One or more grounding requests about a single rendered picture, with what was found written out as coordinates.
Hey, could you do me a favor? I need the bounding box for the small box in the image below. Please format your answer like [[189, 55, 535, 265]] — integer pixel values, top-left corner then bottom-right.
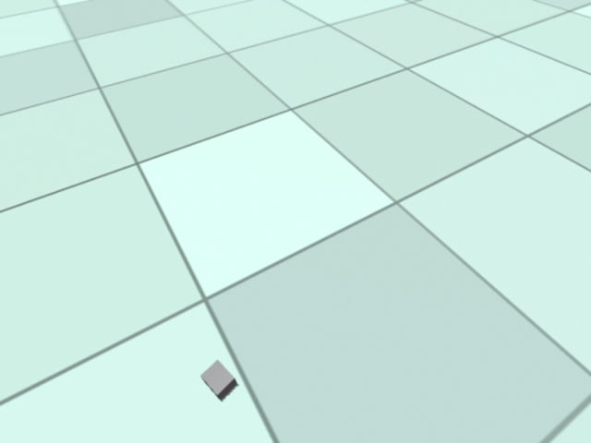
[[201, 360, 237, 400]]

